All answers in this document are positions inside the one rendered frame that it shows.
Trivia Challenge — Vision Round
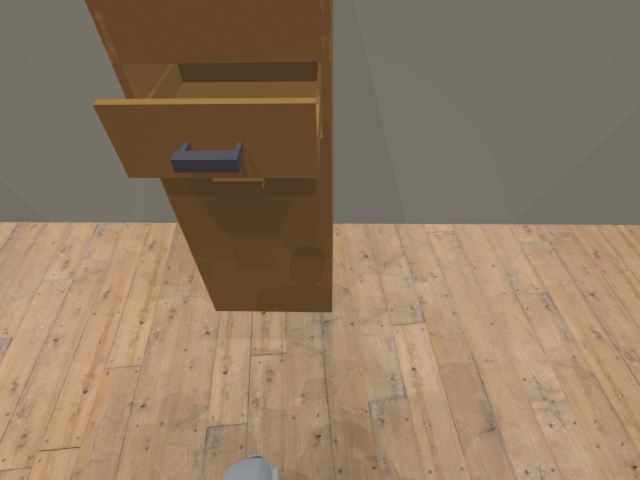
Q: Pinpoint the handle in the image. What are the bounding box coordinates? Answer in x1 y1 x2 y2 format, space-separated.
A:
212 178 265 190
170 142 243 173

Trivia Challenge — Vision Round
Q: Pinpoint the drawer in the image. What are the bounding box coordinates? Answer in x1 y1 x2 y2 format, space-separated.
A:
93 62 322 178

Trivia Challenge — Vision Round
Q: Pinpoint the cabinet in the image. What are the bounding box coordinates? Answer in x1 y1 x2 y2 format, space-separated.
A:
85 0 333 312

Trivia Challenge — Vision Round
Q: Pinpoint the robot left thigh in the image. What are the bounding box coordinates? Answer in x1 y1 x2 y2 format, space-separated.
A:
221 458 280 480

